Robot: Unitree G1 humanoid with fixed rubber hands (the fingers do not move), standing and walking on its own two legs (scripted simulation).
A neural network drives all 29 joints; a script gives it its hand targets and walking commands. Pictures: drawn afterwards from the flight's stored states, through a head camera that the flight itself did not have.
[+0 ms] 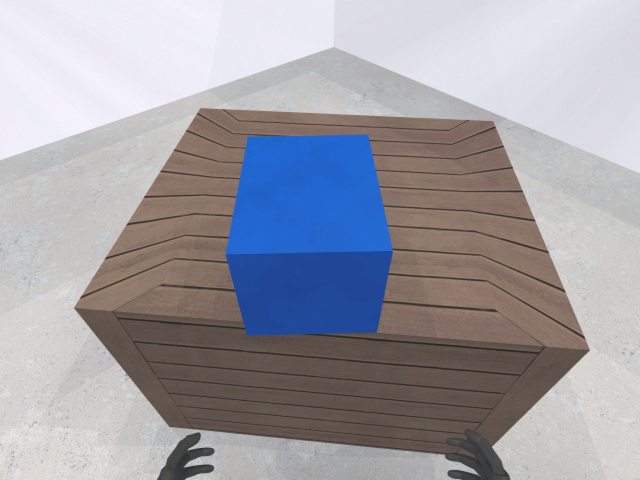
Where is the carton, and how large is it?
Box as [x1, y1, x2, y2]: [226, 135, 392, 335]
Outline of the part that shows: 367,135 248,137 226,249 226,257 247,335 376,331 392,248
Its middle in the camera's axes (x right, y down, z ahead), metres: -0.02 -0.02 +0.72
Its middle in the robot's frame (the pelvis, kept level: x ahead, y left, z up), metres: +0.55 +0.05 -0.03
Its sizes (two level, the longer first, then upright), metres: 0.301 0.230 0.215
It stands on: a pedestal, 0.64 m high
